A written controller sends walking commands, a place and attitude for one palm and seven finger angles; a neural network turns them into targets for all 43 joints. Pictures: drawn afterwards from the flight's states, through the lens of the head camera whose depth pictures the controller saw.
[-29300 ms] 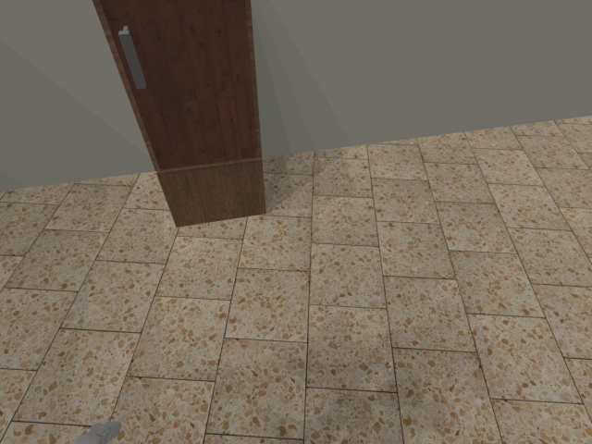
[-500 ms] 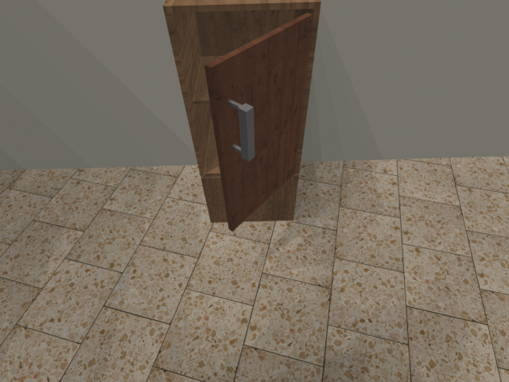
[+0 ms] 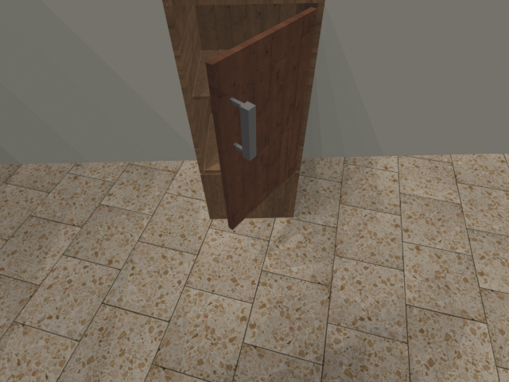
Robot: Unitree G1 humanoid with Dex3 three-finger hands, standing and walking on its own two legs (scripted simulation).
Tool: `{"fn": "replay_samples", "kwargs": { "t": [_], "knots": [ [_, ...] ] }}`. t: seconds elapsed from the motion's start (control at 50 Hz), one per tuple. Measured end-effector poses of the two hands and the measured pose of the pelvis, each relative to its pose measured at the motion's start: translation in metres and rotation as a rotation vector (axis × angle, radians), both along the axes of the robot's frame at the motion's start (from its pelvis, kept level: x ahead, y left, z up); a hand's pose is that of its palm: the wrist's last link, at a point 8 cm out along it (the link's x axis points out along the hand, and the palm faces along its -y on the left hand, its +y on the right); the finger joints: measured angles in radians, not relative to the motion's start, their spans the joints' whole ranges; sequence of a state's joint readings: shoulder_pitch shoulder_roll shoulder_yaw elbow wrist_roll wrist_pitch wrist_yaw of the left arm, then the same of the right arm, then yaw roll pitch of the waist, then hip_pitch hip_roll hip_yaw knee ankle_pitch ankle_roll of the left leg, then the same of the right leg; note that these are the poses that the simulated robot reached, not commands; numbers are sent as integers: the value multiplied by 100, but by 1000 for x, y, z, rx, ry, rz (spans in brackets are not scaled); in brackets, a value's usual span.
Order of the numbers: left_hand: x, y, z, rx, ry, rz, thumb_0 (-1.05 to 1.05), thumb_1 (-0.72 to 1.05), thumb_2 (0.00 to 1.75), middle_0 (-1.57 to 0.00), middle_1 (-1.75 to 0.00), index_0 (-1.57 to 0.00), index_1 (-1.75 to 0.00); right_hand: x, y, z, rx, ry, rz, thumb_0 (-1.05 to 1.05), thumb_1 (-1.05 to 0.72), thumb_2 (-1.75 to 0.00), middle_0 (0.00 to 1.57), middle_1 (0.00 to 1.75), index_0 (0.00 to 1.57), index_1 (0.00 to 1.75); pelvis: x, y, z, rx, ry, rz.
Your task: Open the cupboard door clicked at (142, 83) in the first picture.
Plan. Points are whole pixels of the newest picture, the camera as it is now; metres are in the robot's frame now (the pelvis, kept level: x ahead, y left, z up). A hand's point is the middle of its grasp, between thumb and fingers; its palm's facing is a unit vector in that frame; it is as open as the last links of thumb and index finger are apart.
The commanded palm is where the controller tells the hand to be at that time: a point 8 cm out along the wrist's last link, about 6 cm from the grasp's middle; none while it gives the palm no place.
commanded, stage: look to check the result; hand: left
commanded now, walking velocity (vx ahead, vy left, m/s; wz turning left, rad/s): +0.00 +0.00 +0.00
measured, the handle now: (242, 129) +0.65 +0.07 +0.00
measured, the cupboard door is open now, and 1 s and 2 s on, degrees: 48 48 48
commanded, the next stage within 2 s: walk to a spot facing it in 0.22 s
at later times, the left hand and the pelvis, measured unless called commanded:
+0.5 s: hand out of the picture +0.02 +0.18 -0.17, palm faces +0.00 -0.97 -0.22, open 7.4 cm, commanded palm none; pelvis +0.01 +0.00 +0.00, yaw -2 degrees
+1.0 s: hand out of the picture +0.15 +0.18 -0.17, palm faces -0.25 -0.93 -0.27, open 7.4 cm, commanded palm none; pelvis -0.01 -0.01 -0.01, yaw -17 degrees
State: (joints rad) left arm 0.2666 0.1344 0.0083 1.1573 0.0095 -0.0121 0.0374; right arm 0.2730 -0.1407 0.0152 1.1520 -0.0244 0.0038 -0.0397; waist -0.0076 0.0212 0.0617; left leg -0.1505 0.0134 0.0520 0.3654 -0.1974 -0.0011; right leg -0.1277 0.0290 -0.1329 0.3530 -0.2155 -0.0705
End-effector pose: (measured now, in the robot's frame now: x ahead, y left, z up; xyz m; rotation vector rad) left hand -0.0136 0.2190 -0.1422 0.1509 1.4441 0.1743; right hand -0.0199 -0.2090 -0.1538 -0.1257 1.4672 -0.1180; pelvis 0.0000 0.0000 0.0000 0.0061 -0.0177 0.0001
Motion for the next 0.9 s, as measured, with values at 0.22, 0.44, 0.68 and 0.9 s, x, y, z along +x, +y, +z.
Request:
{"fn": "replay_samples", "kwargs": {
  "t": [0.22,0.44,0.68,0.9],
  "knots": [
    [18,5,2,11,-35,-18,0,91,90,-20,-30,-20,-30,12,0,-1,2,-22,6,1,-91,-89,20,30,20,30,3,1,0,2,2,-1],
    [27,8,2,19,-36,-26,0,91,90,-20,-30,-20,-30,17,-6,-1,-13,-21,-5,0,-91,-89,20,30,20,30,6,0,0,2,9,-17],
    [52,29,-14,12,-27,-91,0,91,90,-20,-30,-20,-30,12,-17,2,-104,-64,-125,0,-91,-89,20,30,20,30,0,11,-11,-20,18,-106],
    [135,30,4,24,-168,-242,0,91,90,-20,-30,-20,-30,-15,-21,7,-114,-84,-172,1,-90,-89,20,30,21,30,-10,12,-6,-14,33,-222]
  ]
}}
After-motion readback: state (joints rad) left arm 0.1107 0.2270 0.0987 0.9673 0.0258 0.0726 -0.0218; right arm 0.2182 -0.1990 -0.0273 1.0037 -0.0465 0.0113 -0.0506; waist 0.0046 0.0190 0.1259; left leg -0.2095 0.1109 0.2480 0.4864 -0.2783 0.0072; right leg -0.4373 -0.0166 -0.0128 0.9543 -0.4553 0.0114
